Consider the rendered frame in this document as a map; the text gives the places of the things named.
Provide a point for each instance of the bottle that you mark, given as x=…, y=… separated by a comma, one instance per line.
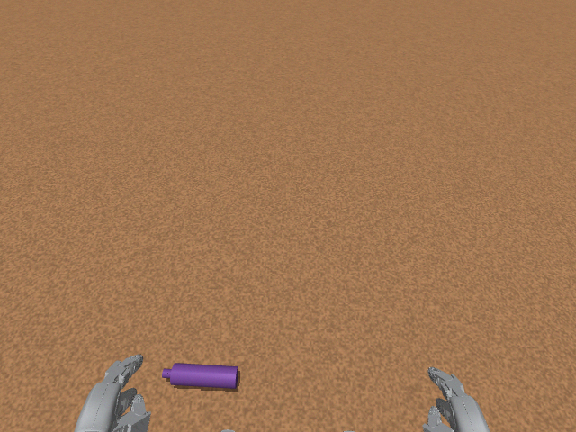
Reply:
x=203, y=375

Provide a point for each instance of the left robot hand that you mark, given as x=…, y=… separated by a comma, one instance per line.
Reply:
x=105, y=403

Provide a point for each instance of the right robot hand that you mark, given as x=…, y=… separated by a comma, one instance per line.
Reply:
x=463, y=412

